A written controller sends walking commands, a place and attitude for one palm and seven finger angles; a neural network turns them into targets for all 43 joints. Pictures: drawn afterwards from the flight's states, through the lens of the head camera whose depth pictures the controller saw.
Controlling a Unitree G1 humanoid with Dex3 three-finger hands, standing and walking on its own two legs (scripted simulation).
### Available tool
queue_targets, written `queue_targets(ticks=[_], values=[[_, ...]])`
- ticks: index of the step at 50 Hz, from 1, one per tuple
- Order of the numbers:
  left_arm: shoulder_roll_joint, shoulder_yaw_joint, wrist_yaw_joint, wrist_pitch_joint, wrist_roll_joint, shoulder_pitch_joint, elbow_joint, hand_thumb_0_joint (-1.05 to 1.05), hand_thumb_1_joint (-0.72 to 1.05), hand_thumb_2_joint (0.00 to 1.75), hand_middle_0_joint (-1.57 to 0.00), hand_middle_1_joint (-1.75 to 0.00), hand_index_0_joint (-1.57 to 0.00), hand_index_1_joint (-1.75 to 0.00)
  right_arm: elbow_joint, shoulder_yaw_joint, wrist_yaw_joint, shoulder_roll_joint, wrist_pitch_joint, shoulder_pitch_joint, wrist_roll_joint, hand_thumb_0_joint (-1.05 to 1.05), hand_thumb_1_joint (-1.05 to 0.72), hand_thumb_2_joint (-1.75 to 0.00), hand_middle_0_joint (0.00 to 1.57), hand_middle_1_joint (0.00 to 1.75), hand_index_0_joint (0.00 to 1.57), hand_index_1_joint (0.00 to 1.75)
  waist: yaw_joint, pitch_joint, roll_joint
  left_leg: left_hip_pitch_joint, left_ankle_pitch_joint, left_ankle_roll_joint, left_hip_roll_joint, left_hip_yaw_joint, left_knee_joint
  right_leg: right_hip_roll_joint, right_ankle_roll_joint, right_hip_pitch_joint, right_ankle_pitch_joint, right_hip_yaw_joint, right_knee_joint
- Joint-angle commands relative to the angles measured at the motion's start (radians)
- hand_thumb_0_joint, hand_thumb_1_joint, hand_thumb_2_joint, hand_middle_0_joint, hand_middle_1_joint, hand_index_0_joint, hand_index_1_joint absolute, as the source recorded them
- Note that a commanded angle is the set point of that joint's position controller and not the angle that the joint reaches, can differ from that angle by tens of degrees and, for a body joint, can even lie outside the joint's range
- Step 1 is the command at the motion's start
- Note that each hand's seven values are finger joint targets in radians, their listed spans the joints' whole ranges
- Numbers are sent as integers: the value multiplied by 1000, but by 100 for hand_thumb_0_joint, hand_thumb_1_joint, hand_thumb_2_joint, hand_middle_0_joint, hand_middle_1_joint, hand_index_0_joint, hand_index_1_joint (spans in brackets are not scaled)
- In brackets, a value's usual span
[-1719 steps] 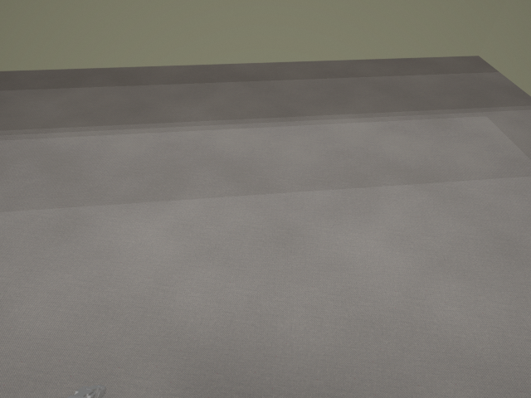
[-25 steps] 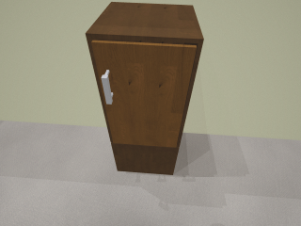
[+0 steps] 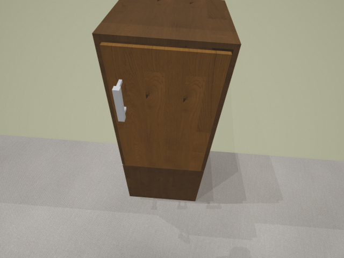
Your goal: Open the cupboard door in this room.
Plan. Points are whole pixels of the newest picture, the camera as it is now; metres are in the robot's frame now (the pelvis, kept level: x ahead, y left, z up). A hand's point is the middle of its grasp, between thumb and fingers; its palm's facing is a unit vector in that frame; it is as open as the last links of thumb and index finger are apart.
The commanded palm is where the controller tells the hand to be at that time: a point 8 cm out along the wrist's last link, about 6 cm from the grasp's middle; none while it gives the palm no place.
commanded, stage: come to a stop and stand still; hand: left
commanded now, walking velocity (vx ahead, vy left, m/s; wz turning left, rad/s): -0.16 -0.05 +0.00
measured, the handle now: (120, 100) +0.56 +0.21 +0.04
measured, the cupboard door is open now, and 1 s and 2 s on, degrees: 0 0 0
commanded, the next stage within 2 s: look again from close up in 0.86 s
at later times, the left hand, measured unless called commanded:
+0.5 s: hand out of the picture +0.04 +0.17 -0.17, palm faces +0.02 -0.97 -0.23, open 7.3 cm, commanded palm none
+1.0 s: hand out of the picture -0.05 +0.15 -0.16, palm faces +0.04 -0.98 -0.18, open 7.3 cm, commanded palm none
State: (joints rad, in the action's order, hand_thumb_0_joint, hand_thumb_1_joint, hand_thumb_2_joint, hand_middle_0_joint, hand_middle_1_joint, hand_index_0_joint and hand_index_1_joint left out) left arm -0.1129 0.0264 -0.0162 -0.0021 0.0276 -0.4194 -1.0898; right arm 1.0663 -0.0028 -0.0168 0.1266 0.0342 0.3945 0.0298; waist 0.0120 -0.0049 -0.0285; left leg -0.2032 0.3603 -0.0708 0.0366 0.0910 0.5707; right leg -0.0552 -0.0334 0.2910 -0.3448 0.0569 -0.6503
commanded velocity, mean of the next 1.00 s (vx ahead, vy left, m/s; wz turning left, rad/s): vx -0.04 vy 0.00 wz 0.00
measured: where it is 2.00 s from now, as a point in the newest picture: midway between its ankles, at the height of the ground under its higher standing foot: outside the picture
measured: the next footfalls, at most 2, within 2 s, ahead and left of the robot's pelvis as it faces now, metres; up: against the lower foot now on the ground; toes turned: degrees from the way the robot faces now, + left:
none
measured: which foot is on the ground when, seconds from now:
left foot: down 0.00-1.00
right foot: down 0.00-1.00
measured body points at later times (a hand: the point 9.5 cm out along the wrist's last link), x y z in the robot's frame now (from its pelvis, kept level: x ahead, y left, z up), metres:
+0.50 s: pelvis -0.02 -0.01 +0.00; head -0.02 -0.02 +0.45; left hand +0.03 +0.22 -0.15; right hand +0.01 -0.24 -0.16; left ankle -0.03 +0.07 -0.73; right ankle +0.03 -0.12 -0.73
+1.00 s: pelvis -0.03 -0.02 +0.01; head -0.03 -0.03 +0.46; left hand -0.05 +0.20 -0.15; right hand -0.05 -0.24 -0.15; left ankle -0.03 +0.07 -0.73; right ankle +0.03 -0.11 -0.73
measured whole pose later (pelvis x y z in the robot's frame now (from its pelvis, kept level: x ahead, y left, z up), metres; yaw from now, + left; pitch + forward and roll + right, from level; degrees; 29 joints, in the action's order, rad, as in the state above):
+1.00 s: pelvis -0.03 -0.02 +0.01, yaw +1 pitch -1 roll +1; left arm -0.14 -0.02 -0.02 0.00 0.01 -0.34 -1.09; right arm 1.08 -0.02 -0.01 0.16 0.00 0.35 0.02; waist 0.00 0.02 0.01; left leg -0.20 0.25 -0.04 0.03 0.07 0.47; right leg -0.02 -0.04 0.30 -0.16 0.08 -0.47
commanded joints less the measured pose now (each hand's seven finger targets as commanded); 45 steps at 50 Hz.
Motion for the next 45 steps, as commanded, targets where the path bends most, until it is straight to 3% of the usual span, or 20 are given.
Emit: queue_targets(ticks=[1, 2, 3, 4, 5, 7, 9, 12, 18, 19, 20, 21, 22, 23, 25, 26, 29, 31, 38, 45], values=[[-16, -2, -8, -41, -6, 64, 80, 0, 90, 90, -20, -30, -20, -30, 8, 7, -34, 90, 29, 133, -7, 0, -90, -90, 20, 30, 20, 30, -35, 102, 129, 178, -877, -137, -303, -283, -186, 7, 2, 201, -100, 18, -19], [-13, 0, -10, -42, -12, 37, 66, 0, 90, 90, -20, -30, -20, -30, 8, 4, -39, 95, 30, 108, -11, 0, -90, -90, 20, 30, 20, 30, -16, 62, 108, 169, -1027, -104, -272, -219, -126, 3, 7, 90, -11, 15, 88], [-18, 4, -14, -43, -16, -17, 43, 0, 90, 90, -20, -30, -20, -30, 3, 3, -43, 93, 30, 74, -19, 0, -90, -90, 20, 30, 20, 30, 9, 18, 98, 121, -1023, -56, -226, -171, -79, -8, 9, -55, 216, -6, 172], [-45, 6, -21, -47, -20, -59, 20, 0, 90, 90, -20, -30, -20, -30, -5, 3, -44, 78, 31, 55, -26, 0, -90, -90, 20, 30, 20, 30, 18, -14, 50, 29, -885, -3, -172, -127, -62, -48, -1, -193, 505, -62, 174], [-73, 1, -23, -47, -25, -54, 15, 0, 90, 90, -20, -30, -20, -30, -6, 5, -43, 72, 29, 48, -29, 0, -90, -90, 20, 30, 20, 30, 4, -9, 40, -27, -641, 34, -141, -112, -113, -103, -20, -236, 666, -95, 149], [-81, 0, -28, -34, -25, 1, 30, 0, 90, 90, -20, -30, -20, -30, 7, 10, -44, 56, 9, 41, -26, 0, -90, -90, 20, 30, 20, 30, -5, 67, -9, -53, -531, 47, -137, -117, -156, -111, -18, -191, 728, -95, 118], [-92, 5, -35, -24, -22, 9, 43, 0, 90, 90, -20, -30, -20, -30, 13, 18, -45, 57, 0, 45, -27, 0, -90, -90, 20, 30, 20, 30, -6, 25, -8, -18, -586, 44, -141, -109, -141, -113, -18, -190, 767, -95, 96], [-115, 19, -39, -13, -18, 33, 82, 0, 90, 90, -20, -30, -20, -30, 2, 33, -41, 76, -9, 34, -23, 0, -90, -90, 20, 30, 20, 30, -4, -27, 27, 29, -696, 37, -148, -101, -99, -102, -17, -163, 708, -84, 61], [-113, 18, -36, 5, -12, 105, 130, 0, 90, 90, -20, -30, -20, -30, -25, 35, -26, 69, -23, -29, -16, 0, -90, -90, 20, 30, 20, 30, -9, 1, -8, -36, -351, 27, -139, -127, -129, -97, -34, -99, 404, -112, 123], [-173, 17, -68, -7, -15, 17, 89, 0, 90, 90, -20, -30, -20, -30, -102, 49, -19, 147, -13, -143, -35, 0, -90, -90, 20, 30, 20, 30, 24, -41, -75, -19, -415, 56, -168, -84, 38, -132, -12, -113, 751, -132, 123], [-194, 13, -60, -17, -18, 86, 139, 0, 90, 90, -20, -30, -20, -30, -127, 45, -10, 102, -27, -73, -30, 0, -90, -90, 20, 30, 20, 30, -30, -96, -110, -65, -17, 63, -83, -83, 6, -199, -62, -127, 454, -211, 187], [-207, 13, -52, -22, -15, 129, 157, 0, 90, 90, -20, -30, -20, -30, -121, 38, 0, 79, -36, -87, -19, 0, -90, -90, 20, 30, 20, 30, -24, -66, -79, -45, 34, 63, -65, -56, 0, -202, -84, -62, 215, -230, 238], [-201, 10, -45, -19, -13, 162, 175, 0, 90, 90, -20, -30, -20, -30, -124, 36, 3, 77, -37, -64, -14, 0, -90, -90, 20, 30, 20, 30, -44, -14, 4, -12, 11, 55, -65, -64, -34, -188, -93, 36, 14, -223, 263], [-193, 5, -39, -13, -14, 186, 178, 0, 90, 90, -20, -30, -20, -30, -119, 33, 6, 81, -36, -53, -10, 0, -90, -90, 20, 30, 20, 30, -52, 69, 85, -24, -11, 40, -81, -105, -90, -138, -76, 120, -122, -189, 254], [-171, -2, -29, -4, -12, 174, 180, 0, 90, 90, -20, -30, -20, -30, -139, 31, 6, 117, -26, -65, -3, 0, -90, -90, 20, 30, 20, 30, -32, 129, 152, -148, 62, 6, -147, -201, -229, -39, -34, 76, -89, -112, 196], [-166, -4, -26, -3, -7, 157, 178, 0, 90, 90, -20, -30, -20, -30, -149, 32, 7, 129, -22, -74, -4, 0, -90, -90, 20, 30, 20, 30, -16, 124, 122, -197, 89, -6, -170, -225, -263, -19, -18, 6, -20, -71, 169], [-151, -12, -16, -7, -10, 120, 153, 0, 90, 90, -20, -30, -20, -30, -161, 27, 5, 160, -20, -101, -7, 0, -90, -90, 20, 30, 20, 30, -2, 118, 35, -233, 160, 1, -147, -201, -289, -27, -13, -66, -19, -95, 214], [-158, -14, -14, -8, -9, 125, 149, 0, 90, 90, -20, -30, -20, -30, -150, 22, 5, 158, -20, -85, -6, 0, -90, -90, 20, 30, 20, 30, -10, 144, 48, -214, 153, 6, -135, -191, -295, -36, -14, -34, -54, -109, 246], [-157, -15, -10, -19, -13, 105, 118, 0, 90, 90, -20, -30, -20, -30, -100, 12, 4, 148, -22, -35, -7, 0, -90, -90, 20, 30, 20, 30, -26, 108, -3, -139, 98, 11, -112, -156, -252, -58, -15, 0, -134, -159, 321], [-139, -17, -10, -27, -15, 82, 70, 0, 90, 90, -20, -30, -20, -30, -42, 4, 0, 123, -14, -14, -10, 0, -90, -90, 20, 30, 20, 30, -22, 95, 2, -136, 63, 15, -114, -154, -251, -62, -16, -27, -101, -160, 320]])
